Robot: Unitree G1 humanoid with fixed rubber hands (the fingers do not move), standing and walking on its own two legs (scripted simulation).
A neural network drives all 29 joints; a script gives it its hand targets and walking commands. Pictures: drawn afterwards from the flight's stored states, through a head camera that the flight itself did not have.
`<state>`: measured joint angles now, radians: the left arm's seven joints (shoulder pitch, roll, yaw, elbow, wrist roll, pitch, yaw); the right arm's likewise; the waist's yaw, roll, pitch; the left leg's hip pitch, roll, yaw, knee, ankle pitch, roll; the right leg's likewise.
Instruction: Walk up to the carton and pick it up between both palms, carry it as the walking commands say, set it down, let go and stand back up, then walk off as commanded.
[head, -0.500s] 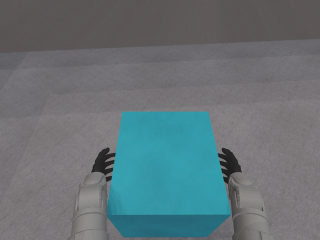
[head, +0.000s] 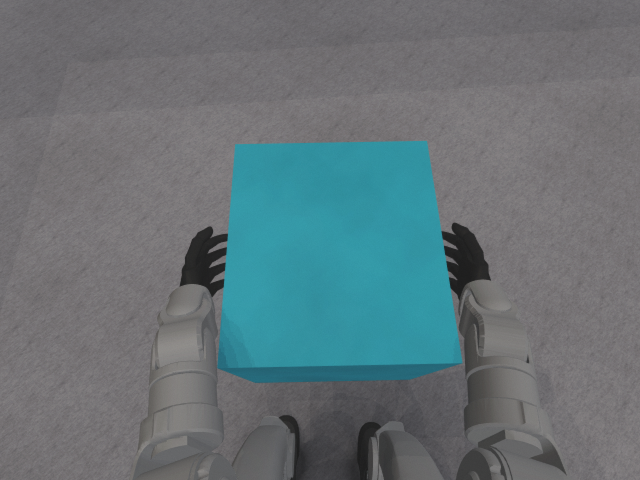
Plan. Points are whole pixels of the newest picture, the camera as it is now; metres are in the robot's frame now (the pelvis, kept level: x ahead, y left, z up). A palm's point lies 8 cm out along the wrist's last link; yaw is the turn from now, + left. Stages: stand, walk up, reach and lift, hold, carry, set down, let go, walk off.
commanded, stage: set down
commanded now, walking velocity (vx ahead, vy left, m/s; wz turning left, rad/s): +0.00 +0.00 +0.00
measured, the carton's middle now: (331, 274) +0.40 +0.01 -0.13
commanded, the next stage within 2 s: none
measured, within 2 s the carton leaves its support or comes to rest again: neither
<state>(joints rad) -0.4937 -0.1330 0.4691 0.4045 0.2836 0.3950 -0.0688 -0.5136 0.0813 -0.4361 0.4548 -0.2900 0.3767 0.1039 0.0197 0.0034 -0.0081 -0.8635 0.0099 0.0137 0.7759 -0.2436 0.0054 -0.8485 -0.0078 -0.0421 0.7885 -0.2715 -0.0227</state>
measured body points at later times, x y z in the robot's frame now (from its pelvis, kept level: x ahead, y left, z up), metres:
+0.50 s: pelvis -0.01 +0.00 -0.07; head +0.21 +0.00 +0.33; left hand +0.39 +0.18 -0.14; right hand +0.41 -0.17 -0.15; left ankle +0.07 +0.12 -0.70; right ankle +0.05 -0.11 -0.70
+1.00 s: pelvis -0.03 +0.00 -0.15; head +0.22 -0.01 +0.23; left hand +0.42 +0.18 -0.23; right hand +0.45 -0.17 -0.23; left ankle +0.07 +0.12 -0.70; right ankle +0.05 -0.11 -0.70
